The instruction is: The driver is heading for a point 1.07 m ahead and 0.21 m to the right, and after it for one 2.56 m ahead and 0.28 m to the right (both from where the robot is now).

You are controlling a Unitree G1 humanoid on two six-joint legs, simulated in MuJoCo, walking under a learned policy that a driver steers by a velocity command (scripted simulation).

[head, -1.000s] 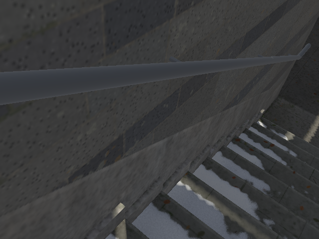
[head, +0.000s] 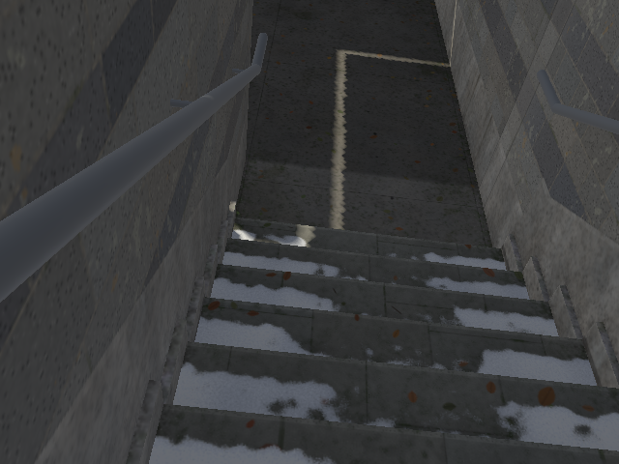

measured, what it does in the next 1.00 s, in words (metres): goes down, turning right: right foot 0.15 m lower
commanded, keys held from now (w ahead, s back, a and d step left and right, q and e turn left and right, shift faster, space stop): w+e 0.52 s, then w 0.22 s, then w+q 0.26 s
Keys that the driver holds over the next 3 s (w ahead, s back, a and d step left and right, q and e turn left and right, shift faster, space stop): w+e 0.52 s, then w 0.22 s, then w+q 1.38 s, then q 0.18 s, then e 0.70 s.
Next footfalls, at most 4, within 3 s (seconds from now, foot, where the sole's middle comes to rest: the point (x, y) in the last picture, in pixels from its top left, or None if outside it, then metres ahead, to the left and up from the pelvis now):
0.42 right None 0.32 -0.28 -0.90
1.02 left None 0.66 -0.25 -1.05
1.52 right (453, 414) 0.94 -0.57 -1.20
2.22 left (332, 344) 1.28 -0.21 -1.35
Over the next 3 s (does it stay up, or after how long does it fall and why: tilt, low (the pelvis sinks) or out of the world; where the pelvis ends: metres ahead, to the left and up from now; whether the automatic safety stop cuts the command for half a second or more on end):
stays up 1.29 -0.38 -0.57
